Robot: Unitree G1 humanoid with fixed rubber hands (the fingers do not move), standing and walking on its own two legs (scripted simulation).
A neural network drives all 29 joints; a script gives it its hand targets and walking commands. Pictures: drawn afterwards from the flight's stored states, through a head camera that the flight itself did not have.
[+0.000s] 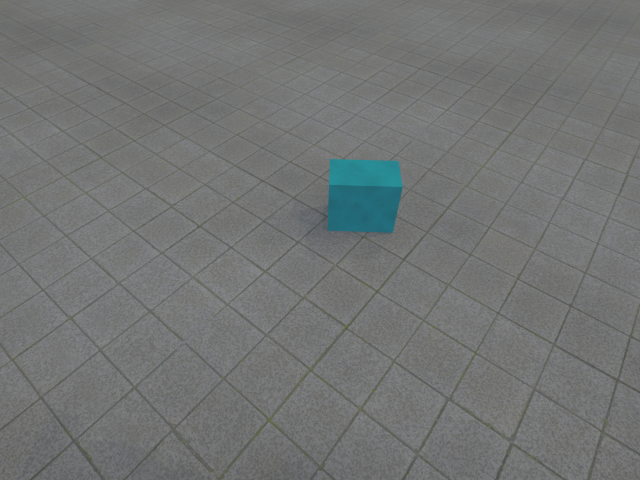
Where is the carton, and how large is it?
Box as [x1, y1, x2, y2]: [328, 159, 402, 232]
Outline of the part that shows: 330,159 328,230 392,232 402,187 398,161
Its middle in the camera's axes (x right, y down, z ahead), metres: +0.19 -0.20 +1.65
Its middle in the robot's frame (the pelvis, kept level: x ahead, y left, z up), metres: +1.32 -0.09 -0.63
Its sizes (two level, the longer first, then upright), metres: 0.285 0.166 0.259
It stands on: the floor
